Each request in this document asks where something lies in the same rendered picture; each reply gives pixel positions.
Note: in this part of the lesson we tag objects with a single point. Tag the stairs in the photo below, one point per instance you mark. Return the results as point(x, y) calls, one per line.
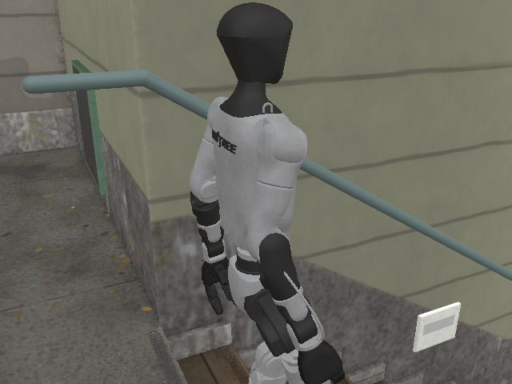
point(223, 365)

